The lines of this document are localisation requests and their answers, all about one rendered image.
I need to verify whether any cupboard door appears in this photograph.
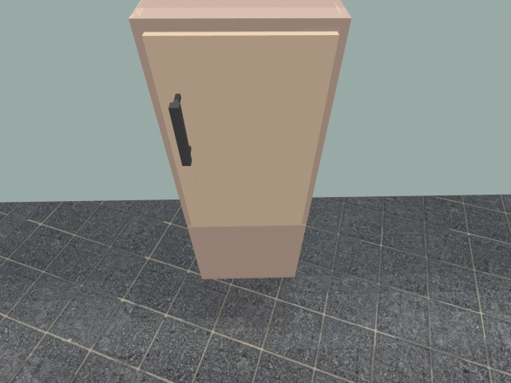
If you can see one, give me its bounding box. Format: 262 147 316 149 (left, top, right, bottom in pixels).
142 31 339 227

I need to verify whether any handle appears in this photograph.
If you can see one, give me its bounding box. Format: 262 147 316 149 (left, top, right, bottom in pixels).
168 94 192 166

